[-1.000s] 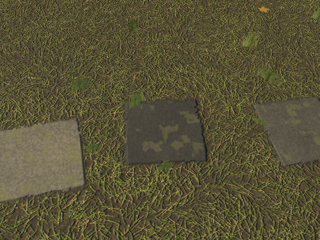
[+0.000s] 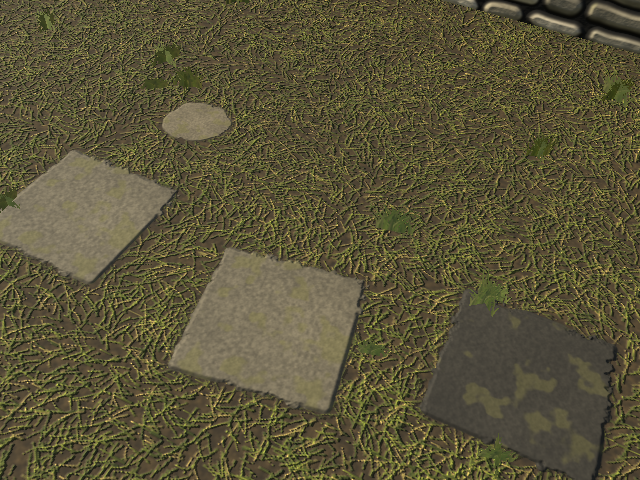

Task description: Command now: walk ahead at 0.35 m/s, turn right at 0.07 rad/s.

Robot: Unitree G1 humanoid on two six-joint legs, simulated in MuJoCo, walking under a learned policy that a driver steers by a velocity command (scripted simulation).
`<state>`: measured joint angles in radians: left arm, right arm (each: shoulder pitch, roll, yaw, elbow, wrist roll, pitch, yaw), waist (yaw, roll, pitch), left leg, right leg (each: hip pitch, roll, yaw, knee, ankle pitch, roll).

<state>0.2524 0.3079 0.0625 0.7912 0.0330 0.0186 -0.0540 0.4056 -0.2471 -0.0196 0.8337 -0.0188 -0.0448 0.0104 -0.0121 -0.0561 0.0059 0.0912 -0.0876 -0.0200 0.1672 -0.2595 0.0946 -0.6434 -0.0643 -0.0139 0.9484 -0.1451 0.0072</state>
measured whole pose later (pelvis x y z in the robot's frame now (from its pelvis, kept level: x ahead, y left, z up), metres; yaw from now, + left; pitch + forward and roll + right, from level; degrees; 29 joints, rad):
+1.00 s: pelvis +0.21 +0.00 +0.00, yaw -2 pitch -2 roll +0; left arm 0.29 0.17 -0.01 1.09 0.01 -0.01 0.03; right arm 0.26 -0.16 0.02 1.13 -0.01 -0.01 -0.04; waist 0.01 0.00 0.03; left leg -0.12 -0.02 0.01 0.38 -0.24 0.03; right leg -0.16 0.02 -0.05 0.39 -0.20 -0.04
